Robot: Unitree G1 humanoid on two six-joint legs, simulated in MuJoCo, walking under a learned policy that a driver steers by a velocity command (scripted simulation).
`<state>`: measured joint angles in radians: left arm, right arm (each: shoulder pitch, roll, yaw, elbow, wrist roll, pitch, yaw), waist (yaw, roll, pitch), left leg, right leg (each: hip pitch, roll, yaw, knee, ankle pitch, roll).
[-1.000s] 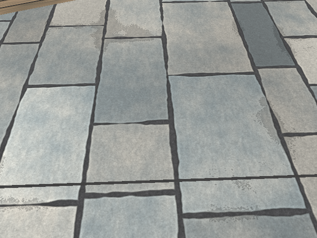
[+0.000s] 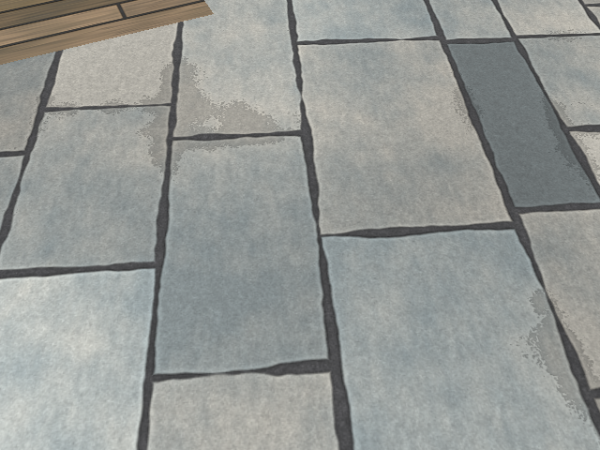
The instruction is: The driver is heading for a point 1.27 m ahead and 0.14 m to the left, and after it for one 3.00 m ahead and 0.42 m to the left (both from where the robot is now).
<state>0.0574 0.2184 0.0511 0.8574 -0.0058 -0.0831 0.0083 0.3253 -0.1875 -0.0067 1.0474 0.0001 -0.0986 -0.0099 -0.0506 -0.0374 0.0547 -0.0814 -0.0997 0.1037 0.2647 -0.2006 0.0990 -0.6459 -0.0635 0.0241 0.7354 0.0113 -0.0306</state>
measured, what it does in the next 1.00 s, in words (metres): walks ahead: right foot, then left foot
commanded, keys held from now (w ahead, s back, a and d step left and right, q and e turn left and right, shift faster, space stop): shift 0.80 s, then w+shift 0.20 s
